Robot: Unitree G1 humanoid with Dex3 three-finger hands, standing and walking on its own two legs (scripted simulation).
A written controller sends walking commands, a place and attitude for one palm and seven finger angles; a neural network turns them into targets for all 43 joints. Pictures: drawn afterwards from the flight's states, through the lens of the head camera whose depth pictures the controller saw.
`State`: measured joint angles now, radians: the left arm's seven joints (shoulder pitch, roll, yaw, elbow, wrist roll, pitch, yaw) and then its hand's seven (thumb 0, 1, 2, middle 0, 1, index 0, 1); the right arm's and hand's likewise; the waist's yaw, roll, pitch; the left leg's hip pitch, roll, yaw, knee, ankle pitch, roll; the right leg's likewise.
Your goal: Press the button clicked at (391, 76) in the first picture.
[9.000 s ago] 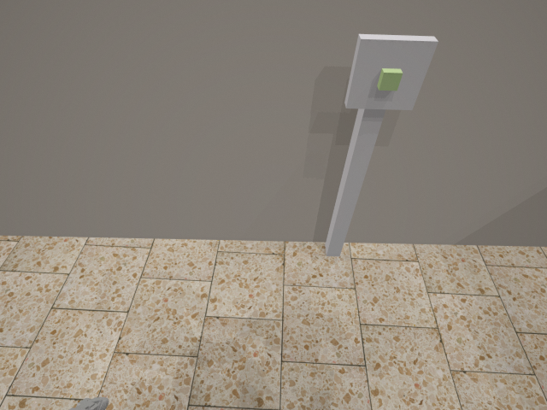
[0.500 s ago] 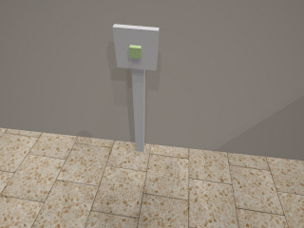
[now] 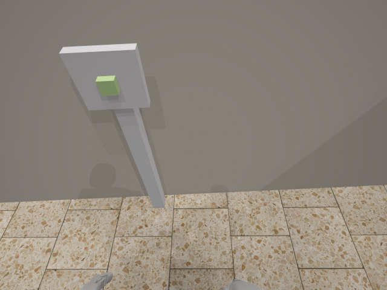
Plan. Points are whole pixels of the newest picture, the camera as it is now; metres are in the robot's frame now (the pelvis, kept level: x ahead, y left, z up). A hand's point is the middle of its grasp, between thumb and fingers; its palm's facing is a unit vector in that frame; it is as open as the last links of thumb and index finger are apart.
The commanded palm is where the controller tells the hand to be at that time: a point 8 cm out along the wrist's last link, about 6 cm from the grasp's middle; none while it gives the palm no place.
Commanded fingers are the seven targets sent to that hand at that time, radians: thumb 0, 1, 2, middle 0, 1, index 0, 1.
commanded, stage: take the last steps up to it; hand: left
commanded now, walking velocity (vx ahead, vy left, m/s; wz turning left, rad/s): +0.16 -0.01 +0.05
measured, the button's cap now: (108, 85) +0.58 +0.23 +0.10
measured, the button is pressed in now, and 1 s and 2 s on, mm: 0 0 0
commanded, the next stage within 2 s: come to a stop and stand still in 0.04 s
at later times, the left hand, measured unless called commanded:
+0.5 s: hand out of the picture +0.08 +0.17 -0.16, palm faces +0.07 -0.98 -0.17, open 7.4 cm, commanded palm none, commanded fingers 0.00 0.90 0.90 -0.20 -0.30 -0.20 -0.30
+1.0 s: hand out of the picture +0.06 +0.15 -0.15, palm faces +0.03 -0.98 -0.19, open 7.3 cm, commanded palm none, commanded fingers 0.00 0.90 0.90 -0.20 -0.30 -0.20 -0.30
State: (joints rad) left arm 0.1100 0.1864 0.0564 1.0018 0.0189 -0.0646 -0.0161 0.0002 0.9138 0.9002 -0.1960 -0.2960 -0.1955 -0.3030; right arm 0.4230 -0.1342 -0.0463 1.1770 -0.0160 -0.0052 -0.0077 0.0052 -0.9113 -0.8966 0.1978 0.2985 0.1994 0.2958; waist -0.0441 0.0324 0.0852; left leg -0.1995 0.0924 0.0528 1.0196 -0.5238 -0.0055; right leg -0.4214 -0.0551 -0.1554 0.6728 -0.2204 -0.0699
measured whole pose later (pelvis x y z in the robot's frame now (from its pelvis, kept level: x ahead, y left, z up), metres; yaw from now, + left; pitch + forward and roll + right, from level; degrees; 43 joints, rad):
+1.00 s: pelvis +0.03 -0.02 +0.02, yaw -1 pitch -2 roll +0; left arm 0.24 0.16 0.01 1.10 0.01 0.01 0.02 0.01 0.93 0.90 -0.20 -0.30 -0.20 -0.30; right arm 0.29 -0.15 -0.02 1.15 -0.02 0.02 -0.02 0.00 -0.91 -0.90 0.19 0.30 0.20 0.30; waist 0.00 0.00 0.03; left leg -0.22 0.05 0.02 0.45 -0.19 -0.03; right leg -0.20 -0.01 -0.07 0.46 -0.22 -0.02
